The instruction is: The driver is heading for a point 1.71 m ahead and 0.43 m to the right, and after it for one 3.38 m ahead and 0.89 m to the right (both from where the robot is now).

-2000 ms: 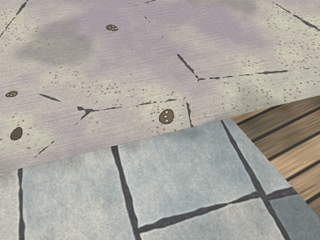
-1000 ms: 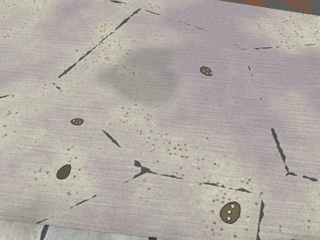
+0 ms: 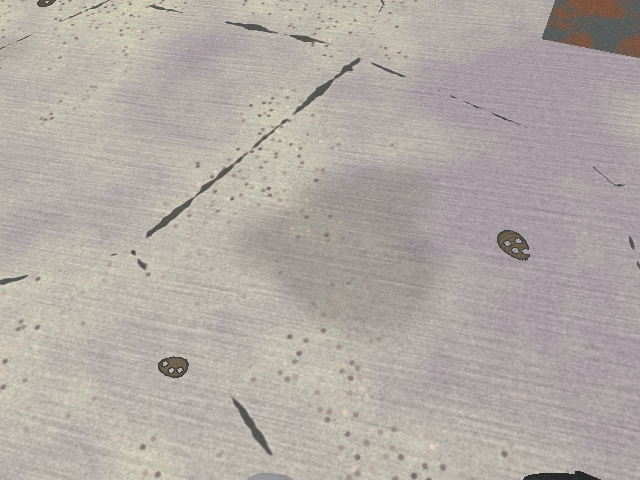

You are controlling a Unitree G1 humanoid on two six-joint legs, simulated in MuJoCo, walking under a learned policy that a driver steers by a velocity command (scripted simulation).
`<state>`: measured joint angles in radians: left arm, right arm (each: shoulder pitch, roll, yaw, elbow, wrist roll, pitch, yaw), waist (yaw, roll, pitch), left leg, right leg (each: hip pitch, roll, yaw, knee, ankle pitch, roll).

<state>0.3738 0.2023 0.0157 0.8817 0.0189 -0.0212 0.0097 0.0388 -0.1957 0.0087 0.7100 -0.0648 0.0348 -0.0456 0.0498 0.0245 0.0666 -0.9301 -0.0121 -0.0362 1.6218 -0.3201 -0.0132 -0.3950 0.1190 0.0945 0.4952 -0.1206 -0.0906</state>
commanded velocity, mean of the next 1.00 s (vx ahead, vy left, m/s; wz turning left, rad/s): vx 0.02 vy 0.00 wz -0.48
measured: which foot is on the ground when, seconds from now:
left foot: up 0.00-0.30, down 0.32-0.98, up 1.00-1.00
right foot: down 0.00-0.30, up 0.32-0.94, down 0.96-1.00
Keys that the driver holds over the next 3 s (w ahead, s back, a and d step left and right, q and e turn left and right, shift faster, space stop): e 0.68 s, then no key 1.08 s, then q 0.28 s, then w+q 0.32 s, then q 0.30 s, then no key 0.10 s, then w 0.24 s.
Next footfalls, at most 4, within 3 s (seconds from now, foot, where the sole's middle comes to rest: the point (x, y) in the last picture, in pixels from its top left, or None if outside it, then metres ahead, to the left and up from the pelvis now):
0.32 left None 0.15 0.13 -0.77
0.96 right None -0.04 -0.11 -0.66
1.44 left None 0.22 -0.06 -0.77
1.74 right None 0.10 -0.22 -0.77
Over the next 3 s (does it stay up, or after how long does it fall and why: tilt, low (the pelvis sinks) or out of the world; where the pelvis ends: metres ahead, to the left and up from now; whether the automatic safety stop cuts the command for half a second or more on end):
stays up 0.34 -0.18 0.00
